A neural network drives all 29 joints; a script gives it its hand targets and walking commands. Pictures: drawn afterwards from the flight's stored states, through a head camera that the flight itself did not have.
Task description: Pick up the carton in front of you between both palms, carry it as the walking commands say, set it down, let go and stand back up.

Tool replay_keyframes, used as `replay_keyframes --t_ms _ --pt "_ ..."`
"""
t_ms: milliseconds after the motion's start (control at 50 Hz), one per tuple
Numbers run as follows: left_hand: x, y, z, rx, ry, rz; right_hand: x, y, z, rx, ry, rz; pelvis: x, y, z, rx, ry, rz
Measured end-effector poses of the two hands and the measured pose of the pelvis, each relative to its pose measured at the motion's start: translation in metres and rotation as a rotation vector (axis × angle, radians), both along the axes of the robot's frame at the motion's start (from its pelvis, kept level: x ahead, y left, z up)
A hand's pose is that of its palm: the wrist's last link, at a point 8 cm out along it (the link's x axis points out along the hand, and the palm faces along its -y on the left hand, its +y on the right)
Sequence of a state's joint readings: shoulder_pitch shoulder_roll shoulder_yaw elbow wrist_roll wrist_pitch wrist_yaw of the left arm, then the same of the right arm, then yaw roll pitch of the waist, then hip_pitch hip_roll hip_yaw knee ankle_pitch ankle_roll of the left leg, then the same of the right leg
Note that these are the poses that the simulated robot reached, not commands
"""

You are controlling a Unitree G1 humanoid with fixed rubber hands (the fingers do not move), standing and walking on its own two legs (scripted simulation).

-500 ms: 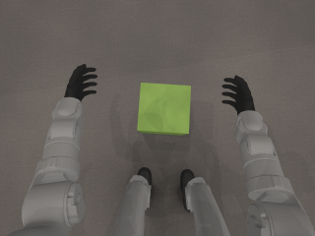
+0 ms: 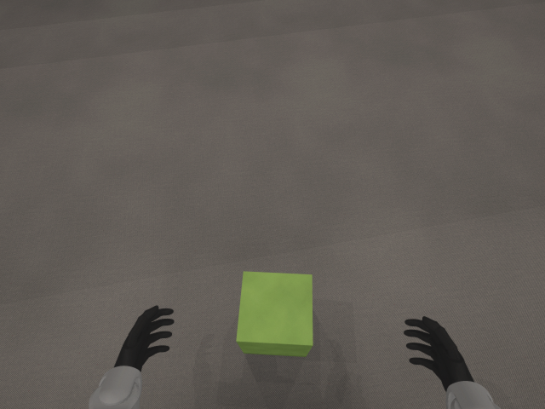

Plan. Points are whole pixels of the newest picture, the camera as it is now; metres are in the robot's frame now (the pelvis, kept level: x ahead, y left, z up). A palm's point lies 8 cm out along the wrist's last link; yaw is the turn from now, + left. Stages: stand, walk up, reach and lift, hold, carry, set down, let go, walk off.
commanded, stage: let go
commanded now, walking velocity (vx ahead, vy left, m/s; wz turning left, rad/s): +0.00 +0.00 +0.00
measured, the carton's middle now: (276, 316) +0.40 +0.02 -0.64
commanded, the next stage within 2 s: stand in 0.58 s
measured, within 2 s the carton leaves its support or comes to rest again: neither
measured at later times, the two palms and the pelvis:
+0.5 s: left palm (119, 405) +0.16 +0.23 -0.05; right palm (471, 401) +0.16 -0.23 -0.05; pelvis +0.00 +0.00 +0.01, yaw +0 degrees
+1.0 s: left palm out of the picture +0.14 +0.29 -0.08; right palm out of the picture +0.14 -0.28 -0.08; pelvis +0.01 +0.01 +0.01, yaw -1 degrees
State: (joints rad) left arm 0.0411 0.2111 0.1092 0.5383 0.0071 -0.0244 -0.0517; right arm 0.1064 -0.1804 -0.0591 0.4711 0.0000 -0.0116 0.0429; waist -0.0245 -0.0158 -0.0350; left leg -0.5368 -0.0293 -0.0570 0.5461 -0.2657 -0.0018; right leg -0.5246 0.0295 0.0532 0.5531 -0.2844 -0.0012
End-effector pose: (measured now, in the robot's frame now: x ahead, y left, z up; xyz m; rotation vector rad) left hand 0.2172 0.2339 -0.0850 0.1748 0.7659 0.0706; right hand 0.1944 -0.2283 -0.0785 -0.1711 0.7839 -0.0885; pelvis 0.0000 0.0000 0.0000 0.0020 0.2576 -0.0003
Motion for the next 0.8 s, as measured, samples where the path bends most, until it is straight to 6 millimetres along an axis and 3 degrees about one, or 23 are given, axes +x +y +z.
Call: replay_keyframes --t_ms 100,220,580,800 --pt "-0.029 -0.003 0.017 0.0 0.006 0.002 -0.024 -0.009 0.017 -0.002 0.0 0.002 0.006 -0.003 0.009 0.001 -0.118 -0.002" --pt "-0.049 -0.005 0.028 -0.001 0.018 -0.001 -0.032 -0.011 0.023 0.005 0.001 0.016 0.006 -0.004 0.012 0.002 -0.235 -0.004" --pt "-0.059 -0.003 0.028 0.005 0.025 0.005 -0.033 -0.007 0.027 -0.027 0.027 0.003 0.0 -0.003 0.009 0.002 -0.358 -0.007" --pt "-0.08 0.05 0.012 0.172 0.123 0.049 -0.047 -0.051 0.01 -0.186 0.096 -0.031 0.005 0.002 0.006 -0.008 -0.267 -0.009"
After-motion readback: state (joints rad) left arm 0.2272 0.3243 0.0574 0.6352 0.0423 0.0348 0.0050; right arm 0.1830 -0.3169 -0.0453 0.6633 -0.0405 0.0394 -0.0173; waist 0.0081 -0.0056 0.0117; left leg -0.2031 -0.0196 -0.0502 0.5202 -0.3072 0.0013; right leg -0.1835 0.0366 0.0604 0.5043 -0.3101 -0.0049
